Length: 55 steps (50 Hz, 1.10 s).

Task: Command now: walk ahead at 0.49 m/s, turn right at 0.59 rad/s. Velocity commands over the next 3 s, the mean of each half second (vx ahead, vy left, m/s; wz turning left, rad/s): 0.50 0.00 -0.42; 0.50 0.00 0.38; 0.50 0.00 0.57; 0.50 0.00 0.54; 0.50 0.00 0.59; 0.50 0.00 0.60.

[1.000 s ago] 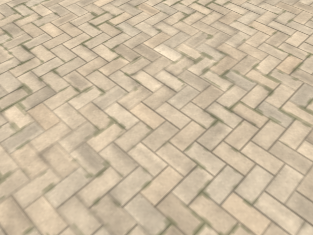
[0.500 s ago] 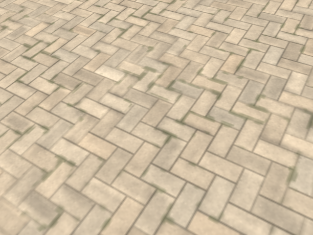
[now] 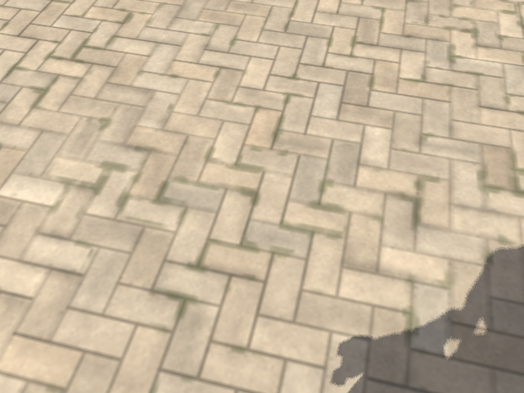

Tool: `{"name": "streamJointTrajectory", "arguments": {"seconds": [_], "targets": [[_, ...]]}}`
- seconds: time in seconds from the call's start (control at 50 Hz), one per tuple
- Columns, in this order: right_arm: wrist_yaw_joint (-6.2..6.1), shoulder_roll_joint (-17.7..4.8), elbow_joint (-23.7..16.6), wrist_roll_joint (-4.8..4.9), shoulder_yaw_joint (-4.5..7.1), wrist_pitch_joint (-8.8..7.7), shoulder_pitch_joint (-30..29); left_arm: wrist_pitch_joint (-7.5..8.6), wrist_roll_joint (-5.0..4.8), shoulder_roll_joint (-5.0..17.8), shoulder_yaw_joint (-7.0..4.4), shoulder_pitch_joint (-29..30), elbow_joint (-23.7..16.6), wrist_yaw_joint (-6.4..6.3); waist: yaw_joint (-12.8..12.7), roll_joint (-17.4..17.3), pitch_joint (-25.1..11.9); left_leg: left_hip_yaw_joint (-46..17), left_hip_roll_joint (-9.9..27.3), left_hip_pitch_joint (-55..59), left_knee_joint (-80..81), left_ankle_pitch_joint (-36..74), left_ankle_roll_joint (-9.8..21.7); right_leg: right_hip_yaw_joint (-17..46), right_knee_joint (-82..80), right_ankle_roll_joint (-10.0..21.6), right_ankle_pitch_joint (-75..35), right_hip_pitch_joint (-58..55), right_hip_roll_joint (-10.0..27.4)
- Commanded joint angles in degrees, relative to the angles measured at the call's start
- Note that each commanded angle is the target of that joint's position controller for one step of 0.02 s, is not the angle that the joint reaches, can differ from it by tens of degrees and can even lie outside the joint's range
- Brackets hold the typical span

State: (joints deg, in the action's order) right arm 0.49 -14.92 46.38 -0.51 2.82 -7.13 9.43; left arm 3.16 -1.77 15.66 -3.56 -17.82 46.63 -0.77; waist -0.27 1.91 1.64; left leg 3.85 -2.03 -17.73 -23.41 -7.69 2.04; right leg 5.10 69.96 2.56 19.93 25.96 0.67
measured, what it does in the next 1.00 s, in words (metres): walks ahead: right foot, then left foot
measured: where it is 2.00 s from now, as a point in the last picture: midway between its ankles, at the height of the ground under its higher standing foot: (265, 214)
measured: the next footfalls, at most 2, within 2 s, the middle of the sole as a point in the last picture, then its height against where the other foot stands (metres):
right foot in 0.38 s outside the picture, level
left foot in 0.96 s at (275, 314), level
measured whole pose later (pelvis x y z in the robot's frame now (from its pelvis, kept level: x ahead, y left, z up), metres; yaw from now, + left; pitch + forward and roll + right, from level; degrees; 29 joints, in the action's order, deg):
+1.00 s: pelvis +0.54 -0.08 -0.03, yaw +4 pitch +2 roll -1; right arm 3.1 -15.0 40.8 1.3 3.8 -3.0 5.0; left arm 3.7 -0.3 15.1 -3.8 -18.6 48.5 -1.3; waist -1.1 -0.6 2.9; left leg 4.0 -2.4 -30.2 -37.9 -10.1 6.7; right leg -8.7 52.6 -1.3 29.2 5.0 3.5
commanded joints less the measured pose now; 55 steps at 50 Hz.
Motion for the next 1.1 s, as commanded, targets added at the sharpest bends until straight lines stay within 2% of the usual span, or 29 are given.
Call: {"name": "streamJointTrajectory", "arguments": {"seconds": [0.02, 0.1, 0.2, 0.28, 0.32, 0.34, 0.36, 0.38, 0.4, 0.42, 0.44, 0.46, 0.48, 0.5, 0.54, 0.62, 0.74, 0.84, 0.9, 0.92, 0.94, 0.96, 0.98, 1.0, 1.02, 1.04, 1.06, 1.08, 1.1], "targets": [[0.2, -4.88, -1.33, 0.04, 1.35, -0.93, 1.59, -0.31, -0.23, 1.72, -0.72, -1.89, -4.56, 0.33, -0.07, -6.01, -2.52, -14.55, 16.39, 9.07, 14.67, 2.73, 9.62, 1.66, -0.18, -0.27, -3.53, 10.24, 6.85], [0.09, -7.77, 0.21, 0.25, 2.41, -1.03, 2.9, -0.75, 0.48, 1.75, -0.48, 3.33, -8.18, 0.48, 0.32, -4.24, -0.57, -7.69, 17.46, 10.24, 16.5, 9.75, 10.8, 1.76, -7.64, -1.22, -10.39, 16.26, 7.99], [-0.36, -9.82, 0.84, 0.55, 2.64, 0.24, 4.82, 0.21, 0.47, 1.2, 0.2, 12.42, -11.57, 2.5, 3.61, -4.1, 0.94, 1.4, 15.76, 13.23, 15.03, 12.3, 8.24, -3.25, -23.77, -0.78, -22.55, 14.47, 6.59], [-0.43, -11.67, 2.09, 1.73, 3.05, 1.67, 8.17, -0.04, 0.25, 1.51, 0.32, 18.04, -15.18, 3.81, 5.17, -4.64, 2.82, 3.09, 18.25, 18.97, 12.76, 12.44, 6.74, -6.16, -30.62, 0.98, -17.38, 13.95, 5.16], [-0.45, -12.75, 2.63, 2.19, 3.25, 2.44, 8.59, -0.08, 0.49, 2.54, -0.19, 17.07, -16.05, 4.01, 3.36, -5.75, 1.88, 4.05, 19.18, 21.09, 8.31, 23.7, 6.1, -8.22, -32.89, 3.04, -10.82, 9.58, 2.43], [-0.48, -13.23, 2.99, 2.33, 3.23, 2.75, 8.69, -0.07, 0.8, 3.62, -0.85, 13.78, -15.49, 3.85, 0.89, -6.54, -0.54, 4.69, 19.08, 20.86, 3.1, 33.38, 5.74, -9.49, -34.3, 4.35, -8.61, 3.13, 0.1], [-0.58, -12.95, 3.24, 2.35, 2.86, 3.18, 7.9, 0.02, 0.84, 5.86, -2.32, 4.86, -13.01, 3.54, -4.6, -5.88, -4.87, 6.53, 17.28, 18.26, -7.17, 39.82, 4.63, -10.83, -38.72, 6.05, -11.8, -9.18, -2.75], [-0.73, -10.71, 2.78, 1.61, 1.78, 3.03, 8.36, -0.2, 0.9, 10.17, -4.27, -5.27, -10.17, 2.59, -8.97, -3.2, -10.64, 7.48, 14.71, 7.0, -21.54, 31.9, 2.46, -5.99, -37.85, 7.93, -15.12, -26.99, -0.39], [0.08, -2.79, 0.43, -0.09, -0.81, 1.96, 13.6, -0.14, 1.58, 17.52, -5.31, -9.0, -9.53, 1.67, -4.95, 12.47, -17.59, 6.5, 5.62, -17.49, -45.56, -13.19, -1.31, 23.22, -41.05, 16.34, -11.44, -47.55, 17.72], [0.69, -6.16, 1.97, 2.29, -0.41, 0.09, 12.91, 0.49, 1.87, 13.99, -4.14, -11.47, -10.35, 1.75, -7.53, 9.45, -27.63, -7.84, 1.78, -22.31, -56.42, -26.62, -0.74, 40.71, -50.28, 20.73, -10.17, -49.72, 24.82], [0.9, -10.19, 0.11, 4.67, 1.05, -0.26, 6.69, 1.16, 2.35, 10.6, -2.99, -8.69, -9.54, 2.25, -7.83, 4.63, -18.76, -9.68, 4.37, -26.92, -58.0, -22.42, -0.1, 29.8, -50.45, 16.87, -14.77, -43.78, 22.27], [0.7, -9.03, -0.91, 4.35, 0.73, -0.23, 4.02, 1.46, 1.96, 9.02, -2.51, -4.69, -9.32, 2.32, -5.49, 3.36, -12.31, -8.97, 7.08, -26.43, -53.96, -17.37, 0.21, 19.88, -50.54, 14.35, -19.5, -34.99, 19.71], [0.31, -8.36, -0.43, 2.92, 0.84, 0.24, 3.2, 1.72, 1.85, 6.81, -1.89, -0.47, -9.34, 2.49, -3.17, 0.85, -8.9, -8.74, 9.28, -23.83, -50.07, -13.57, -0.1, 13.88, -51.81, 12.31, -21.9, -27.76, 17.09], [0.18, -8.4, 0.23, 2.49, 1.31, 1.24, 4.78, 2.18, 1.96, 4.66, -1.34, 2.2, -9.52, 2.6, -0.94, 2.09, -7.08, -9.4, 10.61, -20.35, -47.65, -10.53, -0.27, 9.11, -53.99, 11.04, -22.95, -22.8, 15.06], [0.15, -6.19, 1.51, 2.64, 1.26, 3.14, 8.05, 3.5, 2.21, 3.99, -1.44, 3.51, -8.61, 2.57, 1.09, 2.22, -6.17, -9.61, 10.62, -16.44, -45.99, -6.45, -0.84, 4.5, -58.13, 10.72, -23.74, -18.51, 13.99], [-0.18, -4.42, 0.53, 2.43, 1.43, 4.38, 4.7, 4.34, 2.92, 4.62, -1.93, 2.05, -5.84, 1.34, 0.96, 1.04, -1.56, -11.88, 9.38, -22.5, -39.28, 2.02, -1.9, -4.05, -61.47, 9.3, -27.16, -18.62, 13.07], [1.36, -2.31, -2.62, 1.58, 0.73, 3.83, -4.25, 3.72, 2.45, 6.26, -2.3, 0.0, -3.19, -0.07, -2.24, 0.68, 2.55, -7.59, 7.9, -24.53, -21.42, 14.37, -1.3, -12.01, -63.24, 6.68, -25.53, -23.13, 13.03], [3.27, -1.5, -7.24, 1.68, 0.16, 3.6, -11.01, 1.86, 1.5, 7.53, -2.81, -3.43, -0.55, -0.51, -4.41, 0.41, 4.82, -2.46, 6.95, -28.01, -14.95, 7.5, 1.19, -15.09, -58.51, 6.06, -33.29, -32.51, 16.0], [3.93, -3.38, -8.68, 2.04, 1.16, 3.84, -8.13, 0.67, 1.1, 9.93, -3.26, -1.38, -0.93, -1.1, -1.07, 3.38, 0.53, 2.94, 2.13, -18.42, -14.26, -0.72, 4.35, -17.47, -49.11, 4.27, -58.9, -33.79, 15.92], [3.82, -5.07, -8.08, 2.23, 2.08, 4.01, -3.45, 0.23, 0.98, 10.85, -3.42, -0.48, -1.19, -1.36, 1.79, 4.57, -2.5, 4.21, -0.21, -12.01, -14.48, -3.32, 5.76, -17.94, -42.26, 3.61, -66.93, -33.19, 15.56], [3.37, -7.94, -6.5, 2.32, 3.63, 4.07, 4.53, -0.06, 0.67, 11.53, -3.44, 0.93, -1.43, -1.5, 6.52, 4.12, -6.83, 4.17, -2.34, -0.38, -11.04, -1.26, 7.79, -18.76, -31.45, 2.25, -67.25, -29.48, 14.02], [2.17, -12.18, -4.5, 1.99, 5.61, 4.51, 13.62, 0.41, 0.8, 11.05, -3.07, 1.35, -2.16, -1.65, 11.08, 0.48, -11.59, -3.03, 0.13, 16.64, -7.72, 1.4, 10.48, -18.67, -15.42, -0.29, -52.98, -17.57, 11.36], [1.38, -18.41, -4.41, 2.01, 6.67, 4.46, 13.99, 1.96, 2.92, 1.42, -0.28, -4.69, -4.8, -0.47, 4.16, -16.28, -15.73, -33.85, 16.07, 37.46, -5.79, -2.18, 20.79, -14.9, 6.93, -4.17, 7.21, 9.99, -0.14], [1.47, -15.4, -5.88, 1.38, 5.51, 3.68, 15.93, 4.76, 1.0, 3.95, 0.0, -0.7, -6.08, 0.5, 6.94, -11.45, -25.15, -53.24, 21.58, 43.01, 4.17, -8.63, 25.02, 0.07, 15.17, -3.3, 14.45, 17.6, -3.7], [1.52, -11.76, -5.63, 1.03, 4.64, 3.2, 14.5, 5.94, -1.07, 6.87, -0.79, 5.83, -8.0, 1.02, 8.33, -8.04, -17.71, -44.86, 19.83, 38.86, 6.03, -6.1, 21.23, 2.0, 13.78, -1.78, 9.12, 22.43, -0.34], [1.54, -9.55, -6.25, 1.69, 4.01, 2.88, 10.32, 6.42, -0.64, 6.61, -0.48, 7.03, -8.56, 0.81, 5.51, -3.54, -11.49, -36.97, 17.38, 29.65, 6.02, -1.4, 18.87, 1.4, 8.03, -0.93, 3.81, 21.23, 2.32], [1.56, -7.64, -7.25, 1.83, 3.43, 2.82, 5.98, 6.3, 1.02, 6.76, -0.79, 7.28, -7.96, 0.29, 2.73, -0.68, -7.65, -31.48, 14.99, 20.8, 6.54, 4.6, 17.19, 0.75, 3.07, -1.31, 1.51, 17.54, 4.17], [1.33, -6.33, -8.4, 1.2, 2.91, 2.74, 3.64, 5.59, 1.88, 7.49, -1.34, 5.92, -7.84, 0.17, 0.55, -1.49, -6.51, -28.09, 13.49, 14.96, 7.78, 9.37, 16.76, 1.02, 0.24, -1.8, -0.15, 13.16, 5.45], [1.19, -6.36, -9.04, 0.99, 2.86, 2.74, 2.84, 4.72, 2.2, 7.42, -1.55, 4.93, -7.97, 0.22, -0.65, -2.07, -5.83, -26.7, 12.41, 11.45, 9.01, 11.37, 16.66, 0.83, -1.99, -2.51, -0.92, 10.74, 5.84]]}}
